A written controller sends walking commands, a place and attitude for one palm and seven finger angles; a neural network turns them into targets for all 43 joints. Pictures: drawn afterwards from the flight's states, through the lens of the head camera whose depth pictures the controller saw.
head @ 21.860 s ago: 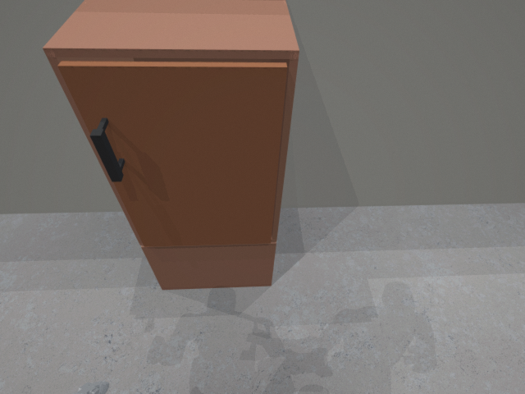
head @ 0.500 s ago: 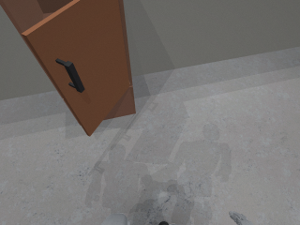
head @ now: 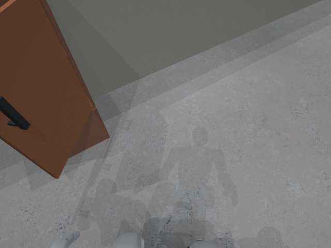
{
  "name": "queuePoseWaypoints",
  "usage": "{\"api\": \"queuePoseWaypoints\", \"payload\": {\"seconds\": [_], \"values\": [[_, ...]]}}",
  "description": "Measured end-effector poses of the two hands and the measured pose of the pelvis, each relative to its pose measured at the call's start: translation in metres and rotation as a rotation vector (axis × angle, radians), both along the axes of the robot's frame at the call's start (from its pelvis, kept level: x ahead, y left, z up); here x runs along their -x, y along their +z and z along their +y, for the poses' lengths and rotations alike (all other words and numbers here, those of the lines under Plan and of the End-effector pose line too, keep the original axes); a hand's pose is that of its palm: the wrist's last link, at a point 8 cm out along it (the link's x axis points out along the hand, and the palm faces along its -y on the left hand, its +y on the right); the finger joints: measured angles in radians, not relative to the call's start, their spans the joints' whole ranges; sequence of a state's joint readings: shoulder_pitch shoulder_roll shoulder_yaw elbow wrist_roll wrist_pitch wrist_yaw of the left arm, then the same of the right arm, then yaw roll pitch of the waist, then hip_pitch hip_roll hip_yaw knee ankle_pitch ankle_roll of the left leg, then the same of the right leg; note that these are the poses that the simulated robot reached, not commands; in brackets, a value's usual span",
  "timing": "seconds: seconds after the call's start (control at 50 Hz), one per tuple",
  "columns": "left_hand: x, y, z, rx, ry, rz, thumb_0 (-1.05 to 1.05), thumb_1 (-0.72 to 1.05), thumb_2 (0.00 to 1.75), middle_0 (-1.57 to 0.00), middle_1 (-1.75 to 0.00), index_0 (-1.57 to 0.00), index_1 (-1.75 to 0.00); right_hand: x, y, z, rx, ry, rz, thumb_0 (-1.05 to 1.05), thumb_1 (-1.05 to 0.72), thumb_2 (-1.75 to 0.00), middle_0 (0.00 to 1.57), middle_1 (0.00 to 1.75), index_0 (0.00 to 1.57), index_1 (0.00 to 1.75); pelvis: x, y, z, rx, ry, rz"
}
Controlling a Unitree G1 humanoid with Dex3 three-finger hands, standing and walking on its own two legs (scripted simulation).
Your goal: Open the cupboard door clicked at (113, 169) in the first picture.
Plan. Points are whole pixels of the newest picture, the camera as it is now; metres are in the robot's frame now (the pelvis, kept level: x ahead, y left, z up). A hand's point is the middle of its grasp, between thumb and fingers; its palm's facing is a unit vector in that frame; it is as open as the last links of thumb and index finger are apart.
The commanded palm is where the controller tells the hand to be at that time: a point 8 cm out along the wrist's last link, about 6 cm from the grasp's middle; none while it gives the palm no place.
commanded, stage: walk to a spot facing it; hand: left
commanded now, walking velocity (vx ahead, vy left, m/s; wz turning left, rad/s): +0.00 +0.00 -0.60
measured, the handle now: (5, 113) +0.42 +0.47 +0.03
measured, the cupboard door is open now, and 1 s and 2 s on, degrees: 48 48 48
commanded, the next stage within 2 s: turn to face it in 1.80 s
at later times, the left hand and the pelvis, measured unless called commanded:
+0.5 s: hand (117, 223) +0.19 +0.15 -0.15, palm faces -0.28 -0.93 -0.26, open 7.4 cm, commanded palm none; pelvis +0.04 -0.03 +0.01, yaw -18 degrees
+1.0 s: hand (174, 150) +0.41 +0.00 -0.14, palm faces -0.62 -0.76 -0.19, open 7.4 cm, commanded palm none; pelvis +0.19 -0.08 +0.01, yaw -36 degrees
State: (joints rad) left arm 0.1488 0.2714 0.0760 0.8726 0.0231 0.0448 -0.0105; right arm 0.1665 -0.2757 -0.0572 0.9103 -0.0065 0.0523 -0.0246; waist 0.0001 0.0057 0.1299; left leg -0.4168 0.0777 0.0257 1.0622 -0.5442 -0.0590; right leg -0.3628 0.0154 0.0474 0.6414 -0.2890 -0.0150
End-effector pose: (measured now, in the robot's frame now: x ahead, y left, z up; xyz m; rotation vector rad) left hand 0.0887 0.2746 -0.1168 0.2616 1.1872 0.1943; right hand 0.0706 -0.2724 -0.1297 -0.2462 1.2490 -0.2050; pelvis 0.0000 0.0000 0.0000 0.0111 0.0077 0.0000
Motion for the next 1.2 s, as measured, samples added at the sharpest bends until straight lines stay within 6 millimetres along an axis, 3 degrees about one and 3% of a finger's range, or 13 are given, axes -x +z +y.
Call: {"api": "queuePoseWaypoints", "payload": {"seconds": [0.1,0.18,0.26,0.42,0.5,0.64,0.7,0.76,0.9,1.0,1.08,1.14,1.2], "values": [[-0.011,-0.007,-0.013,0.040,-0.078,0.056,0.00,0.91,0.90,-0.20,-0.30,-0.20,-0.30,0.011,0.020,-0.002,0.025,-0.073,-0.043,0.00,-0.91,-0.89,0.20,0.30,0.20,0.29,-0.003,0.009,0.005,-0.029,-0.078,0.021],[-0.032,-0.021,-0.017,0.079,-0.130,0.064,0.00,0.91,0.90,-0.20,-0.30,-0.20,-0.30,0.031,0.017,0.002,0.059,-0.119,-0.051,0.00,-0.90,-0.89,0.20,0.30,0.20,0.29,-0.008,-0.001,0.013,0.006,-0.123,0.031],[-0.061,-0.013,-0.030,0.095,-0.171,0.030,0.00,0.91,0.90,-0.20,-0.30,-0.20,-0.30,0.058,0.020,0.007,0.037,-0.148,0.020,0.00,-0.90,-0.89,0.20,0.30,0.20,0.30,-0.013,0.006,0.004,0.014,-0.165,0.024],[-0.107,-0.005,-0.069,0.056,-0.291,-0.054,0.00,0.91,0.90,-0.20,-0.30,-0.20,-0.30,0.084,-0.007,-0.013,-0.028,-0.275,0.059,0.00,-0.90,-0.89,0.20,0.30,0.20,0.30,-0.026,-0.005,-0.023,0.018,-0.266,0.018],[-0.104,0.002,-0.077,0.047,-0.306,-0.004,0.00,0.91,0.90,-0.20,-0.30,-0.20,-0.30,0.063,0.006,-0.022,-0.035,-0.311,0.012,0.01,-0.90,-0.89,0.20,0.30,0.20,0.30,-0.039,0.007,-0.027,0.004,-0.308,0.017],[-0.107,-0.004,-0.074,0.064,-0.346,0.134,0.00,0.91,0.90,-0.20,-0.30,-0.20,-0.30,-0.007,0.032,-0.029,-0.008,-0.342,-0.154,0.00,-0.91,-0.89,0.20,0.30,0.20,0.29,-0.077,0.016,-0.025,-0.017,-0.419,0.025],[-0.123,-0.018,-0.069,0.075,-0.360,0.177,0.00,0.90,0.90,-0.20,-0.30,-0.20,-0.30,-0.032,0.031,-0.030,0.035,-0.352,-0.223,0.00,-0.90,-0.89,0.20,0.30,0.20,0.30,-0.103,0.005,-0.020,0.011,-0.467,0.033],[-0.155,-0.024,-0.074,0.076,-0.405,0.198,0.01,0.91,0.90,-0.20,-0.30,-0.20,-0.30,-0.034,0.032,-0.024,0.054,-0.392,-0.225,0.00,-0.90,-0.89,0.20,0.30,0.20,0.30,-0.120,0.004,-0.023,0.012,-0.509,0.020],[-0.271,-0.005,-0.145,0.125,-0.556,0.059,0.01,0.91,0.90,-0.19,-0.30,-0.20,-0.30,0.021,0.033,0.000,-0.010,-0.540,0.002,0.00,-0.90,-0.89,0.20,0.30,0.20,0.30,-0.158,0.020,-0.050,0.033,-0.572,0.033],[-0.350,0.004,-0.229,0.135,-0.708,-0.027,0.01,0.91,0.90,-0.19,-0.30,-0.19,-0.30,0.063,0.022,0.011,-0.078,-0.691,0.154,0.00,-0.90,-0.89,0.20,0.30,0.20,0.30,-0.188,0.015,-0.084,0.020,-0.634,0.029],[-0.402,-0.001,-0.300,0.135,-0.798,-0.134,0.00,0.91,0.90,-0.19,-0.30,-0.20,-0.30,0.084,0.002,0.007,-0.140,-0.780,0.258,0.00,-0.90,-0.89,0.20,0.30,0.20,0.30,-0.209,-0.006,-0.126,-0.005,-0.655,0.012],[-0.415,-0.001,-0.328,0.142,-0.795,-0.160,0.00,0.91,0.90,-0.19,-0.30,-0.20,-0.30,0.071,-0.004,-0.014,-0.154,-0.814,0.277,0.01,-0.90,-0.89,0.20,0.30,0.20,0.29,-0.223,-0.007,-0.143,0.016,-0.671,-0.006],[-0.411,-0.001,-0.339,0.131,-0.791,-0.092,0.00,0.91,0.90,-0.19,-0.30,-0.20,-0.30,0.031,0.003,-0.050,-0.122,-0.821,0.192,0.01,-0.91,-0.89,0.20,0.30,0.20,0.29,-0.240,0.004,-0.160,0.018,-0.693,-0.006]]}}
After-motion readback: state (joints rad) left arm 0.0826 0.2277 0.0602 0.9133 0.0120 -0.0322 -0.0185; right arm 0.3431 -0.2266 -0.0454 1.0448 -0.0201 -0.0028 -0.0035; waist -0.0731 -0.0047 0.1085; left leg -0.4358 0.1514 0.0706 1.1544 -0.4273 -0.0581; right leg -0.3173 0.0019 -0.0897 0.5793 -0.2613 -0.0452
